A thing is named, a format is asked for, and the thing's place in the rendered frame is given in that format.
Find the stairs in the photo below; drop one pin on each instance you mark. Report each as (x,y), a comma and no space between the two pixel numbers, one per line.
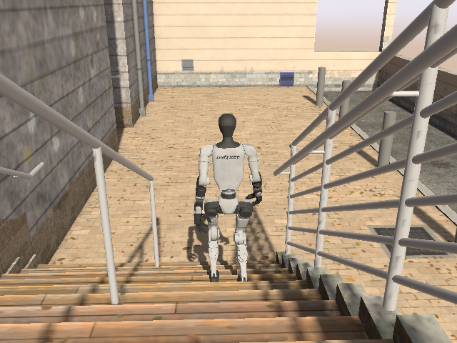
(172,303)

